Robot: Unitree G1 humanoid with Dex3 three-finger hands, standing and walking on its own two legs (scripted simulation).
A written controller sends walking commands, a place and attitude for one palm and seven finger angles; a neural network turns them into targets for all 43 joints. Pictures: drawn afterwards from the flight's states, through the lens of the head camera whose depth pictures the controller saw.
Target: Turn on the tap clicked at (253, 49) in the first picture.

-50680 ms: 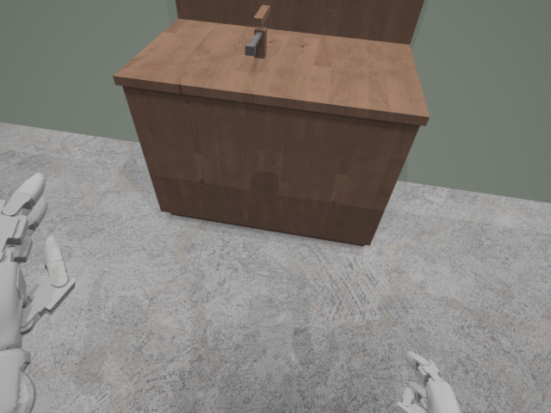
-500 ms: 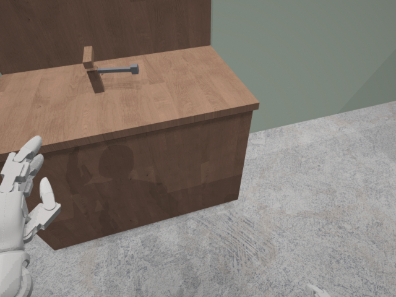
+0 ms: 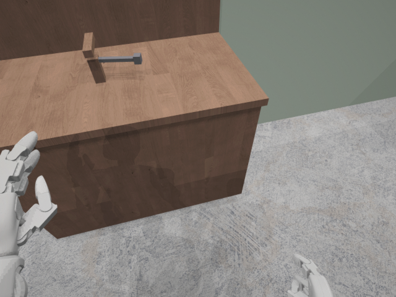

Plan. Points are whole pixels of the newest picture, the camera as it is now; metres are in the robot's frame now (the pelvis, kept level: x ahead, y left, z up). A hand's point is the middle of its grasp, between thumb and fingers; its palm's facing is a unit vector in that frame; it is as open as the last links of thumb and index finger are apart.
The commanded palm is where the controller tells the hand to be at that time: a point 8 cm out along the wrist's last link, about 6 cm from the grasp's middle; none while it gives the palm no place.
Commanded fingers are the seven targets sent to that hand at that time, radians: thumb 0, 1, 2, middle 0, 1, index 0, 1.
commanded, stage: stand and wait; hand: left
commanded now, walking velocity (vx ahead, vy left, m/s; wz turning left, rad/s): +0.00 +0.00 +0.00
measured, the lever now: (137, 58) +0.83 +0.27 +0.06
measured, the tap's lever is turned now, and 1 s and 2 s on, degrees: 77 77 77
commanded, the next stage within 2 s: none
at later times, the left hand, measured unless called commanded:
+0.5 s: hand (31, 193) +0.23 +0.27 +0.16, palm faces +0.39 -0.84 -0.38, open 7.4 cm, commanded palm +0.18 +0.30 +0.18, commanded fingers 0.00 0.90 0.90 -0.20 -0.30 -0.20 -0.30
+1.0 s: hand (22, 201) +0.22 +0.28 +0.16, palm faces +0.38 -0.84 -0.38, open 7.4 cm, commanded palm +0.17 +0.32 +0.18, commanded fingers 0.00 0.90 0.90 -0.20 -0.30 -0.20 -0.30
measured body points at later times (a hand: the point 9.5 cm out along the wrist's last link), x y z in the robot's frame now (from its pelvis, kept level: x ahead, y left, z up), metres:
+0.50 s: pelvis +0.01 +0.03 +0.01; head +0.01 +0.03 +0.46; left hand +0.20 +0.31 +0.19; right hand +0.20 -0.21 -0.06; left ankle +0.02 +0.13 -0.74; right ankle +0.01 -0.08 -0.74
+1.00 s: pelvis +0.00 +0.04 +0.01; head +0.00 +0.04 +0.46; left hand +0.19 +0.33 +0.18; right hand +0.16 -0.20 -0.07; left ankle +0.02 +0.13 -0.74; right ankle +0.01 -0.08 -0.74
